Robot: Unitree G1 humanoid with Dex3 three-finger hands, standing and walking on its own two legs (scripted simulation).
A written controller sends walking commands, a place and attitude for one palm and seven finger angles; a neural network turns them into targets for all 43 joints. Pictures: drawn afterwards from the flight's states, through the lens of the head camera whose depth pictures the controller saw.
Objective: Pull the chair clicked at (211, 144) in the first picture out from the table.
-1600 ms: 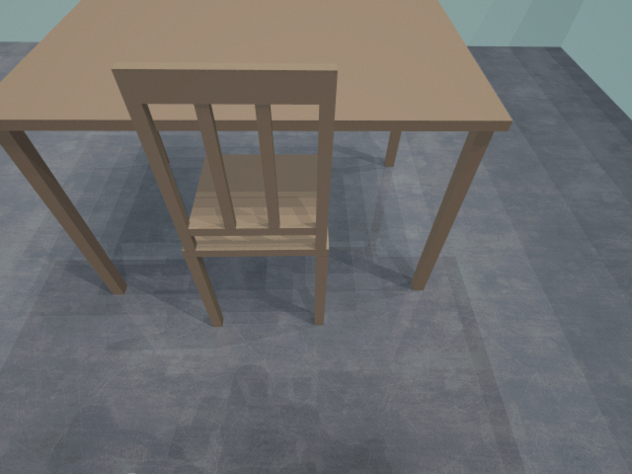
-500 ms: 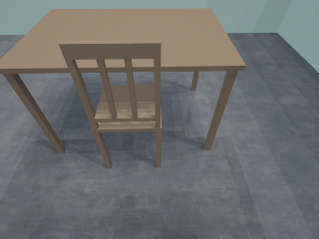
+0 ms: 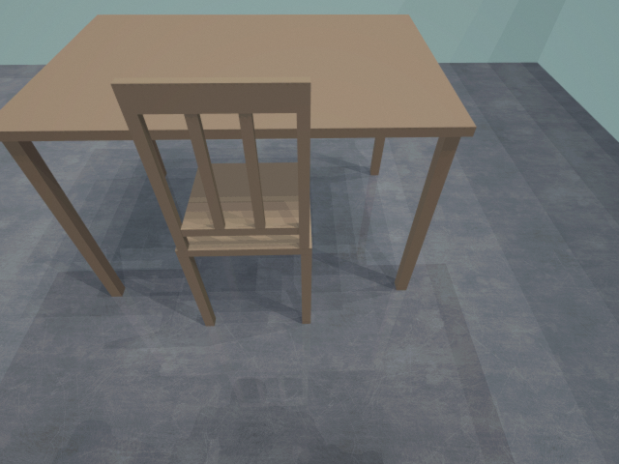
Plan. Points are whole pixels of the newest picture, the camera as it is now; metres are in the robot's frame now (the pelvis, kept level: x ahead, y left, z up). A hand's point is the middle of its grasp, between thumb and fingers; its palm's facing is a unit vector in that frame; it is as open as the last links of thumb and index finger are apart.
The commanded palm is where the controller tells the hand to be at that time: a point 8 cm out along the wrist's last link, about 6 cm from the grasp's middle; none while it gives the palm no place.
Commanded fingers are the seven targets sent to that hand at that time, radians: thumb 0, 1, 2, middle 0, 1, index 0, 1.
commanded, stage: look at it before walking up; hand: left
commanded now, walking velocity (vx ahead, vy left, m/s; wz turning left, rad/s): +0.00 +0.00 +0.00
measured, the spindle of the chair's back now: (207, 177) +0.72 +0.28 -0.09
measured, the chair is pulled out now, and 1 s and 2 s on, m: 0.00 0.00 0.00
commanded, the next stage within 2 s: take the last steps up to it in 0.14 s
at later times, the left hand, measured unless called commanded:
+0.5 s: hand out of the picture +0.04 +0.22 -0.18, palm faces +0.07 -0.97 -0.23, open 7.4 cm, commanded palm none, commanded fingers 0.00 0.90 0.90 -0.20 -0.30 -0.20 -0.30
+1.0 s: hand (149, 418) +0.22 +0.28 -0.19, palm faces +0.08 -0.99 -0.14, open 7.3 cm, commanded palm none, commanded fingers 0.00 0.90 0.90 -0.20 -0.30 -0.20 -0.30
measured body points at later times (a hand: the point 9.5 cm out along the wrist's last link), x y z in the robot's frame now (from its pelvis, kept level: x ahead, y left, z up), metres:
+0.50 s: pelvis +0.03 +0.02 -0.01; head +0.02 +0.03 +0.44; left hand +0.04 +0.27 -0.16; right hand +0.05 -0.24 -0.15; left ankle +0.00 +0.13 -0.73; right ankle -0.01 -0.11 -0.75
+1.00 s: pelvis +0.18 +0.11 -0.01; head +0.20 +0.13 +0.44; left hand +0.22 +0.33 -0.17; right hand +0.09 -0.08 -0.15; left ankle +0.07 +0.14 -0.75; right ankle +0.28 -0.01 -0.69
